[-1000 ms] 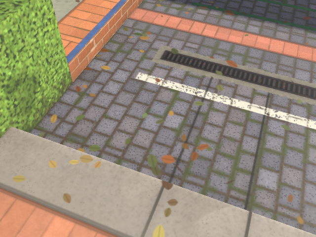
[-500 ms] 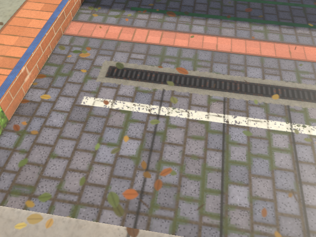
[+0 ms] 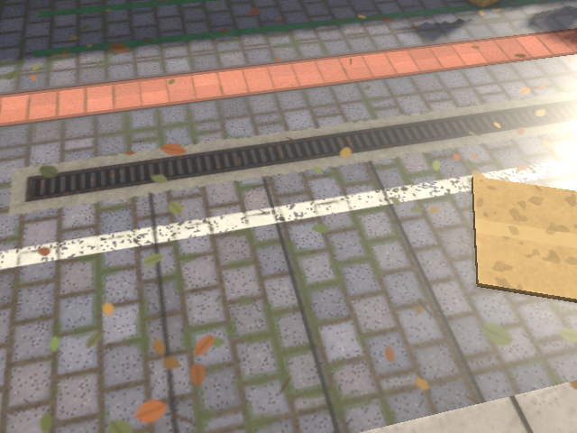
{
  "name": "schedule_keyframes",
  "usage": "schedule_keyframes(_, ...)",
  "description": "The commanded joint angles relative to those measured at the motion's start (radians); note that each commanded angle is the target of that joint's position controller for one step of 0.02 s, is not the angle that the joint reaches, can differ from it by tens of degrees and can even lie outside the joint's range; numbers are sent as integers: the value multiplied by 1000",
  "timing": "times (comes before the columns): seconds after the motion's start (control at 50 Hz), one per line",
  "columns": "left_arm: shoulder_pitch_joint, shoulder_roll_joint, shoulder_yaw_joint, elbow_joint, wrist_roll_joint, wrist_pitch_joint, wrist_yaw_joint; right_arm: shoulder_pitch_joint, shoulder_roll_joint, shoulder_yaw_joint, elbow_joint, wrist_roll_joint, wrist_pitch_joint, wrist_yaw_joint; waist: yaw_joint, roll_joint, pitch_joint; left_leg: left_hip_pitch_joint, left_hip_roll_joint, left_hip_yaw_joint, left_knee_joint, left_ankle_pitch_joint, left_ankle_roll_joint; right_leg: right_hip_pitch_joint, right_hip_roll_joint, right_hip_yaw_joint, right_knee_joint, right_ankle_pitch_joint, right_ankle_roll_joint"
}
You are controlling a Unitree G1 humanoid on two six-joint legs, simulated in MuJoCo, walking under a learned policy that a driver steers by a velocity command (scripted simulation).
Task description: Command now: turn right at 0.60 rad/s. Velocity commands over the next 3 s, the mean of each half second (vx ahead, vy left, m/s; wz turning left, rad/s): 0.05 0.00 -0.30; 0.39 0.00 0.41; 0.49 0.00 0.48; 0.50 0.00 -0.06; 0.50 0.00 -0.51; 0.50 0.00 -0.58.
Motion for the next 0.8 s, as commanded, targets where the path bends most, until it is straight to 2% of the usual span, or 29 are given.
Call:
schedule_keyframes(0.02, -11, 83, 17, -59, 5, -7, -4, 44, -209, -87, -44, -15, -6, -1, -22, 147, -43, 206, 338, -164, -28, 512, 247, -61, -6, -25, -122, -7, -47)
schedule_keyframes(0.06, -14, 92, 23, -52, -4, -8, -11, 2, -206, -94, -57, -25, -8, -8, -11, 150, -45, 194, 350, -151, -39, 435, 223, -14, -5, -16, -167, 11, -71)
schedule_keyframes(0.12, -26, 97, 33, -48, -18, -14, -21, -28, -201, -97, -53, -21, -3, -21, 4, 132, -43, 176, 344, -122, -18, 298, 171, 62, 8, -7, -281, 69, -112)
schedule_keyframes(0.16, -17, 106, 47, -47, -39, -32, -22, -63, -187, -87, -34, -7, 12, -15, 37, 109, -48, 100, 303, -96, 44, 143, 120, 191, 63, -29, -449, 275, -169)
schedule_keyframes(0.18, 1, 120, 59, -51, -46, -41, -18, -37, -149, -70, -11, -6, 21, -1, 50, 80, -76, 27, 267, -75, 88, 80, 80, 314, 65, -18, -488, 402, -211)
schedule_keyframes(0.2, 42, 191, 81, -63, -44, -50, -2, 25, -67, -48, -19, -9, 27, 7, 34, -67, -167, -72, 153, 40, 254, -106, -16, 498, -72, 129, -455, 804, -329)
schedule_keyframes(0.22, 117, 290, 105, -84, -50, -59, 18, 27, -29, -27, -71, -12, 12, 3, 59, -186, -224, -311, 28, 17, 460, -456, -97, 657, -305, 443, -470, 1002, -536)
schedule_keyframes(0.24, 168, 257, 111, -53, -16, -85, 39, -17, -69, -28, -49, -25, -2, 13, 99, -78, -124, -451, 28, -139, 561, -533, -100, 631, -313, 440, -488, 854, -523)
schedule_keyframes(0.26, 152, 231, 110, -38, -14, -100, 46, -50, -88, -31, -36, -20, -5, 13, 96, -108, -73, -501, 53, -173, 641, -488, -102, 575, -269, 357, -506, 751, -464)
schedule_keyframes(0.28, 96, 181, 95, -54, -30, -97, 44, -13, -143, -51, -2, -21, -1, 8, 68, -103, -76, -485, 60, -179, 702, -451, -112, 531, -237, 307, -512, 749, -427)
schedule_keyframes(0.3, 50, 149, 82, -65, -51, -92, 40, -4, -146, -52, 11, -22, 3, 6, 40, -108, -68, -446, 60, -192, 730, -416, -115, 457, -218, 264, -519, 783, -396)
schedule_keyframes(0.32, 9, 146, 79, -81, -57, -83, 37, 11, -126, -43, 19, -21, 9, 14, 10, -104, -58, -381, 61, -195, 752, -357, -117, 361, -197, 220, -541, 787, -373)
schedule_keyframes(0.34, -30, 146, 76, -101, -50, -77, 33, 44, -116, -41, 37, -15, 14, 24, -15, -95, -61, -325, 52, -191, 764, -276, -119, 291, -180, 194, -554, 787, -364)
schedule_keyframes(0.36, -36, 133, 72, -107, -43, -72, 31, 89, -107, -38, 66, -13, 22, 40, -24, -82, -65, -294, 56, -188, 742, -191, -117, 257, -163, 178, -581, 664, -354)
schedule_keyframes(0.38, -5, 126, 71, -92, -33, -66, 28, 129, -92, -32, 103, -16, 32, 62, -10, -78, -31, -298, 57, -177, 711, -131, -113, 244, -151, 166, -628, 457, -348)
schedule_keyframes(0.4, 63, 142, 79, -72, -18, -60, 32, 115, -90, -28, 110, -22, 41, 78, 36, -86, 12, -359, 48, -166, 694, -116, -99, 276, -166, 197, -679, 219, -358)
schedule_keyframes(0.42, 108, 137, 77, -55, -8, -58, 41, 74, -81, -22, 98, -22, 42, 86, 64, -90, 42, -451, 56, -188, 666, -108, -79, 343, -202, 250, -702, 71, -358)
schedule_keyframes(0.44, 139, 120, 70, -42, 1, -60, 49, 33, -73, -17, 86, -17, 38, 88, 85, -84, 56, -541, 66, -220, 632, -96, -59, 424, -238, 289, -713, 9, -358)
schedule_keyframes(0.48, 164, 86, 53, -23, 8, -67, 55, -14, -59, -9, 77, -13, 27, 79, 106, -81, 51, -648, 66, -267, 576, -62, -32, 549, -275, 300, -728, -12, -361)
schedule_keyframes(0.5, 156, 73, 45, -19, 7, -69, 55, -19, -52, -5, 79, -19, 26, 75, 104, -79, 49, -665, 61, -268, 558, -39, -23, 572, -276, 280, -739, -9, -358)
schedule_keyframes(0.56, 124, 73, 32, -13, 12, -67, 57, -15, -35, 4, 89, -34, 27, 88, 91, -75, 64, -620, 47, -224, 528, 17, -9, 515, -251, 177, -777, 9, -343)
schedule_keyframes(0.64, 158, 74, 18, 32, 24, -64, 58, -41, -3, 20, 88, -28, 22, 110, 92, -63, 87, -578, 52, -213, 441, 89, 9, 495, -249, 68, -772, 94, -324)
schedule_keyframes(0.66, 167, 79, 17, 41, 26, -63, 58, -50, -1, 21, 83, -27, 18, 112, 91, -54, 91, -575, 45, -216, 409, 103, 8, 509, -246, 48, -759, 131, -316)
schedule_keyframes(0.72, 177, 77, 12, 75, 19, -62, 56, -74, -1, 23, 73, -21, 9, 113, 87, -80, 107, -532, 37, -204, 366, 83, 27, 521, -261, 1, -729, 155, -295)
schedule_keyframes(0.74, 180, 79, 11, 79, 21, -59, 57, -90, -1, 21, 67, -19, 4, 113, 89, -78, 111, -497, 25, -183, 367, 71, 35, 508, -255, -29, -714, 143, -281)
schedule_keyframes(0.76, 178, 75, 6, 88, 33, -52, 55, -92, 2, 20, 62, -19, -2, 113, 78, -88, 122, -438, 17, -170, 393, 61, 48, 461, -261, -45, -699, 115, -276)
schedule_keyframes(0.8, 142, 89, 1, 91, 34, -48, 63, -64, -32, 5, 60, 3, -30, 114, 32, -77, 132, -266, -32, -131, 364, 80, 84, 367, -238, -97, -610, 123, -247)
Next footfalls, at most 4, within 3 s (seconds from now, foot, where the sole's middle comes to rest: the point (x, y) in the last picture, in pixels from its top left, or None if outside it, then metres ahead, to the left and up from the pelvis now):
0.18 right None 0.03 -0.16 -0.79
0.82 left None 0.30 0.11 -0.79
1.38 right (278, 382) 0.68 0.01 -0.94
1.80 left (156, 333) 0.83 0.35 -0.94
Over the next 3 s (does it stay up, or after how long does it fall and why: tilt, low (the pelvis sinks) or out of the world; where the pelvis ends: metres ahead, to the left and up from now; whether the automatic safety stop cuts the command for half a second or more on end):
stays up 1.37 0.31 -0.17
